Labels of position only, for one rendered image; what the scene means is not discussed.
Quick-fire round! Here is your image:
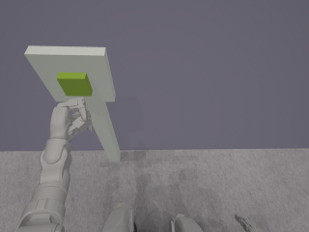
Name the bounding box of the right robot shin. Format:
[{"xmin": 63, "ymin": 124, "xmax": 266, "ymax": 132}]
[{"xmin": 175, "ymin": 214, "xmax": 185, "ymax": 218}]

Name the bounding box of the robot left forearm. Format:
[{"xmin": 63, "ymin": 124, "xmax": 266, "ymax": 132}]
[{"xmin": 14, "ymin": 137, "xmax": 72, "ymax": 232}]

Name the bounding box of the left robot hand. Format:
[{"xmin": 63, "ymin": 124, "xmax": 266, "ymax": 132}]
[{"xmin": 49, "ymin": 97, "xmax": 93, "ymax": 143}]

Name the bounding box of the button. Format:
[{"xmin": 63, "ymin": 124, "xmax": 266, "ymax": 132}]
[{"xmin": 56, "ymin": 72, "xmax": 93, "ymax": 97}]

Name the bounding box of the right robot hand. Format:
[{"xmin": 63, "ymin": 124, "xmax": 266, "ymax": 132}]
[{"xmin": 235, "ymin": 213, "xmax": 263, "ymax": 232}]

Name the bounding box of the right robot thigh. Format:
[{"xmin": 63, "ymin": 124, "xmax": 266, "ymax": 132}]
[{"xmin": 169, "ymin": 217, "xmax": 204, "ymax": 232}]

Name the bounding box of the panel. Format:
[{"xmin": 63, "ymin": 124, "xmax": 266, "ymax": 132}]
[{"xmin": 24, "ymin": 45, "xmax": 121, "ymax": 162}]

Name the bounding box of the robot left upper arm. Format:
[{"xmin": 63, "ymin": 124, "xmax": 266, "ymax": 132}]
[{"xmin": 15, "ymin": 222, "xmax": 65, "ymax": 232}]

